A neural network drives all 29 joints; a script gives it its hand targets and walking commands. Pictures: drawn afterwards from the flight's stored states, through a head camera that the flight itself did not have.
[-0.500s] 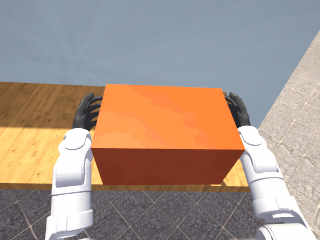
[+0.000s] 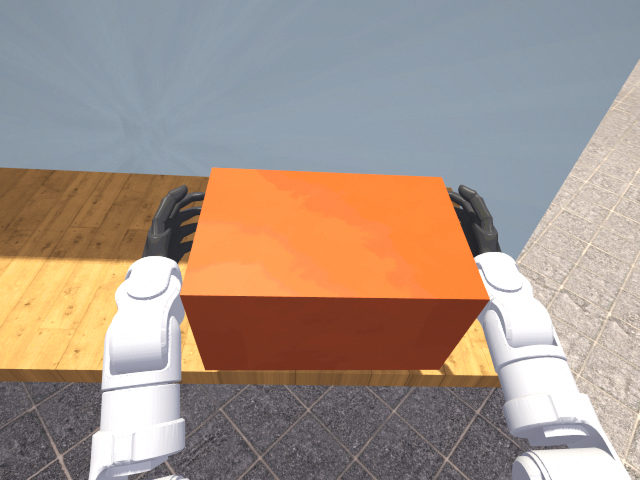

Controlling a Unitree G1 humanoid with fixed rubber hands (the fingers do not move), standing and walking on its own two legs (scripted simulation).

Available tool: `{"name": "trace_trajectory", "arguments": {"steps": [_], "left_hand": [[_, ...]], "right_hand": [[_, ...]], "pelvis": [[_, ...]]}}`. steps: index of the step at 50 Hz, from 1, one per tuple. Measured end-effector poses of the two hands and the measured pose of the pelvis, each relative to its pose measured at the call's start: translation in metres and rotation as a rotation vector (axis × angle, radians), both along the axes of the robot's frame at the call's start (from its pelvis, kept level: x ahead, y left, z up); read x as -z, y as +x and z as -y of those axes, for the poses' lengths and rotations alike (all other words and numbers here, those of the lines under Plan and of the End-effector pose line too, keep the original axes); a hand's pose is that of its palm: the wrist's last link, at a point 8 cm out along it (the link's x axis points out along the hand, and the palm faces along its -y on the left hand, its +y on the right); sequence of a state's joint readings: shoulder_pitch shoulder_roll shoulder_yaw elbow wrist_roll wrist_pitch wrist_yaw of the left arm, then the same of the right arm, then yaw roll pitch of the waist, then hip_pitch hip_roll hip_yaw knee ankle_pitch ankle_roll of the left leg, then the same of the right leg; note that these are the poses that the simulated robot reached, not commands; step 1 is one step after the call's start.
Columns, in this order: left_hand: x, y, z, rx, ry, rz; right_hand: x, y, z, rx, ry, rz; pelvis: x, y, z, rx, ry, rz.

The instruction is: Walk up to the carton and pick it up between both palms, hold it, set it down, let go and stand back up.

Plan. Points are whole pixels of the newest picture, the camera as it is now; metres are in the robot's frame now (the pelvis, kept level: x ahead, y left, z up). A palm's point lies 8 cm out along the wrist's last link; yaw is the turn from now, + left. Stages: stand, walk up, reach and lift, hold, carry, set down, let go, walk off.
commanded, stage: hold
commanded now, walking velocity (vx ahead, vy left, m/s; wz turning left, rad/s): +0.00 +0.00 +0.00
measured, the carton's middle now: (327, 270) +0.34 +0.00 +0.12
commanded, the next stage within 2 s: set down in 0.62 s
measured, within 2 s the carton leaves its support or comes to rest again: neither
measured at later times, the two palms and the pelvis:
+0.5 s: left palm (163, 256) +0.34 +0.19 +0.15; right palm (478, 248) +0.34 -0.18 +0.15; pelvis +0.00 +0.00 +0.00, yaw +0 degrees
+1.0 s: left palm (156, 276) +0.34 +0.20 +0.12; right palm (458, 267) +0.35 -0.17 +0.11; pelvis +0.00 +0.00 +0.00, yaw +1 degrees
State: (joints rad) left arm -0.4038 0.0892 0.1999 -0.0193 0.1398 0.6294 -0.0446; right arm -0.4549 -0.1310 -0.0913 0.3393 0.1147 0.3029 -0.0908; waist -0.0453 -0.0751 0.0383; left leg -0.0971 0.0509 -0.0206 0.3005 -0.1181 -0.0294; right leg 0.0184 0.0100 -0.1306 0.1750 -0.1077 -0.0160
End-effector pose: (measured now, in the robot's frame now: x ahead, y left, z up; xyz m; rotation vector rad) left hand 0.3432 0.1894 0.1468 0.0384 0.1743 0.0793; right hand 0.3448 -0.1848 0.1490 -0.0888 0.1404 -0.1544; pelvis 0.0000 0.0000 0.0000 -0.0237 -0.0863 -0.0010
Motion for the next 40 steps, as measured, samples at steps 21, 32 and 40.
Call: {"name": "trace_trajectory", "arguments": {"steps": [21, 32, 40], "left_hand": [[0.003, 0.000, -0.002, -0.003, -0.005, -0.007], [0.004, -0.001, -0.001, -0.002, -0.010, -0.017], [0.010, -0.007, -0.011, -0.016, 0.014, -0.005]], "right_hand": [[0.001, 0.001, -0.002, -0.002, -0.001, -0.006], [0.000, 0.000, -0.001, 0.001, 0.000, -0.015], [0.012, 0.002, -0.010, -0.027, -0.017, -0.003]], "pelvis": [[0.000, -0.003, 0.001, 0.000, -0.001, -0.007], [0.000, -0.002, 0.001, -0.003, 0.000, 0.005], [-0.001, 0.000, 0.001, 0.006, 0.008, 0.025]]}}
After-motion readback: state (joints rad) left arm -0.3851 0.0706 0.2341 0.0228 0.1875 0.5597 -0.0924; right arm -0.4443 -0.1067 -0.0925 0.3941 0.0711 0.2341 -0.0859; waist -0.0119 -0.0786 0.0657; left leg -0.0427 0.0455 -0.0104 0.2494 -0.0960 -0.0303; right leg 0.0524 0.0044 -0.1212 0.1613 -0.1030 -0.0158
